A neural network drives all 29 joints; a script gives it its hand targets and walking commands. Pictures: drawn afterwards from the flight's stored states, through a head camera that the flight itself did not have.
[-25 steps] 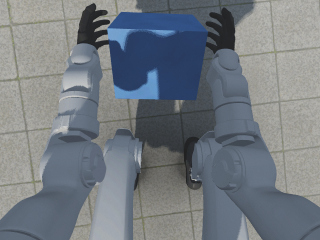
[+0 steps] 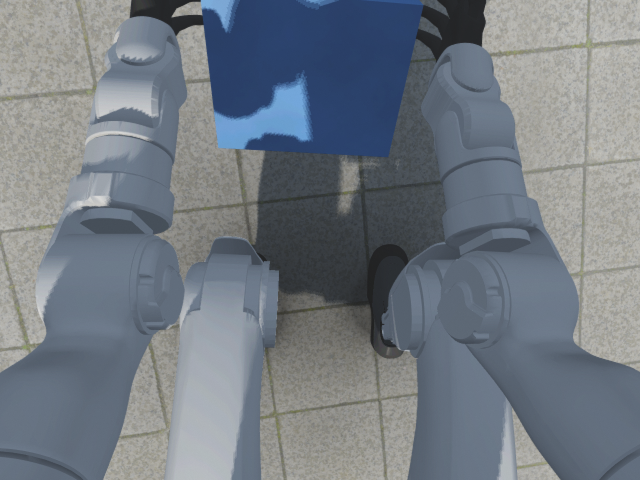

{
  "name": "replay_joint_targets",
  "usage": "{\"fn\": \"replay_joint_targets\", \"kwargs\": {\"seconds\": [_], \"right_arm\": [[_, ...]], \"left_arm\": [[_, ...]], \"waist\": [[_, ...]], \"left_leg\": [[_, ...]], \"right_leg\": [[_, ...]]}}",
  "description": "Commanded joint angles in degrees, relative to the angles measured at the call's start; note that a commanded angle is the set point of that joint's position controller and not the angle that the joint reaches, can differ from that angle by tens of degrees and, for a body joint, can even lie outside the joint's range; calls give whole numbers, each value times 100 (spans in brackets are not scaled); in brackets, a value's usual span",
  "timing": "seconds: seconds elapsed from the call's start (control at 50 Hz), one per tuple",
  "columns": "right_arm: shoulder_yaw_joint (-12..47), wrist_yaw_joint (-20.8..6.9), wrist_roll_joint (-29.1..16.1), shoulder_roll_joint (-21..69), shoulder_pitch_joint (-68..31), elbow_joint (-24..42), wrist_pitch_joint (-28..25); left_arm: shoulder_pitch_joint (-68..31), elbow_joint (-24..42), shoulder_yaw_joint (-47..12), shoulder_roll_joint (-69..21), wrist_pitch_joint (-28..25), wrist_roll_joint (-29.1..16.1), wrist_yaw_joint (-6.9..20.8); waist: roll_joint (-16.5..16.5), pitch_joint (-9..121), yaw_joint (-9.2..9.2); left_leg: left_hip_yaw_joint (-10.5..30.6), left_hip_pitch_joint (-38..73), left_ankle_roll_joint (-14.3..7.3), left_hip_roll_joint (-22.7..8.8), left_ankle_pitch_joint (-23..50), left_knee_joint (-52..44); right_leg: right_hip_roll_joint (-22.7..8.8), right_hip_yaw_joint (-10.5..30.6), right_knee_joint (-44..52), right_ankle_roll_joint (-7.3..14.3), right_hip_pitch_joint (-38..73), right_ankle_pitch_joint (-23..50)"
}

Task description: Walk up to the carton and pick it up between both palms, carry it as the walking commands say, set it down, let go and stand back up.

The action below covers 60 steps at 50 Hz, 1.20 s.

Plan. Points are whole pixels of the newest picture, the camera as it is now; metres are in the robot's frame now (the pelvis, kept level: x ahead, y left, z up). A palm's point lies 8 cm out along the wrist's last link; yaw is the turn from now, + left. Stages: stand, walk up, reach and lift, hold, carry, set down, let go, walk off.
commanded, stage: set down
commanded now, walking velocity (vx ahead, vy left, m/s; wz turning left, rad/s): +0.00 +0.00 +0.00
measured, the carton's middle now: (308, 51) +0.54 +0.04 -0.26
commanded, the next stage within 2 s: none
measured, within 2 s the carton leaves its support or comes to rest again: neither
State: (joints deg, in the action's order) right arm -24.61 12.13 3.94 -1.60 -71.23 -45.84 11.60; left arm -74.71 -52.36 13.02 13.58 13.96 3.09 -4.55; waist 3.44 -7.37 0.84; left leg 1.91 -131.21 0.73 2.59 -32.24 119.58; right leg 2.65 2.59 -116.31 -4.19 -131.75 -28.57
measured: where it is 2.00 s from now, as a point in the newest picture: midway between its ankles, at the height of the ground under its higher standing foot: (318, 324)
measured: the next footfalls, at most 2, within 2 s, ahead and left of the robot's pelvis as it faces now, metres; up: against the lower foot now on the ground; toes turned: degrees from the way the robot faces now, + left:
none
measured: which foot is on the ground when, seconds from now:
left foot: down 0.00-1.00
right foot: down 0.00-1.00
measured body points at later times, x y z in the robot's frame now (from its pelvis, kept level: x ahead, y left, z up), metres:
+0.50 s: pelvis +0.00 +0.00 -0.02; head +0.36 +0.04 +0.24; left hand +0.56 +0.19 -0.18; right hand +0.56 -0.11 -0.17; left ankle +0.10 +0.12 -0.36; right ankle +0.13 -0.13 -0.36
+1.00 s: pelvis +0.01 +0.00 -0.02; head +0.38 +0.03 +0.24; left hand +0.57 +0.19 -0.19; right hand +0.57 -0.11 -0.18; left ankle +0.10 +0.12 -0.36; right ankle +0.13 -0.13 -0.36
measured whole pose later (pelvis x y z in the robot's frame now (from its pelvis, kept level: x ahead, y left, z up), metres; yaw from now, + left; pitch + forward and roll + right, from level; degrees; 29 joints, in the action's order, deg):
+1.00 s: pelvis +0.01 +0.00 -0.02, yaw -1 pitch +44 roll -2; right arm -31.1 5.1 9.3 -4.7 -79.3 -51.3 8.5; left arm -81.3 -55.4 22.4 14.3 10.7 10.6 4.5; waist 4.0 -10.9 2.1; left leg 2.5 -133.0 1.0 1.5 -36.0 124.8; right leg 4.4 2.1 -121.0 -4.1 -134.5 -30.9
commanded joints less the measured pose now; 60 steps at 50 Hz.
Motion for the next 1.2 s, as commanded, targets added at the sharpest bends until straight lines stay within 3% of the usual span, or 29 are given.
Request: {"fn": "replay_joint_targets", "kwargs": {"seconds": [0.0,0.06,0.14,0.22,0.56,1.18], "right_arm": [[2578,-1598,-526,4846,-3494,192,-148],[2349,-1655,-471,4765,-3356,-166,-146],[2087,-1768,-413,4603,-3427,-509,-125],[1768,-1808,-230,4489,-3221,-866,-54],[1420,-1826,105,4438,-2616,-1243,48],[1019,-1867,533,3789,-1853,-1671,17]], "left_arm": [[-3488,893,-2142,-5108,-427,-687,1578],[-3479,723,-2053,-4941,-453,-624,1573],[-3149,195,-1642,-4734,-388,-333,1613],[-3002,-164,-1320,-4592,-314,-115,1706],[-2440,-577,-808,-4153,-185,307,1953],[-1720,-1101,-444,-3591,-190,663,1964]], "waist": [[-630,6967,273],[-694,6536,264],[-501,5695,453],[-399,5262,469],[-167,4572,617],[-189,3839,514]], "left_leg": [[-539,3728,77,392,2015,-1148],[-531,3606,68,362,1925,-1075],[-474,3165,-24,315,1594,-1014],[-455,2835,-72,285,1276,-989],[-468,2252,-101,251,1238,-855],[-355,2027,-104,233,1290,-839]], "right_leg": [[636,-857,323,202,3508,1507],[634,-855,241,218,3211,1409],[623,-808,129,229,2790,1070],[598,-805,69,226,2680,836],[586,-763,67,175,2647,885],[564,-787,125,164,2176,817]]}}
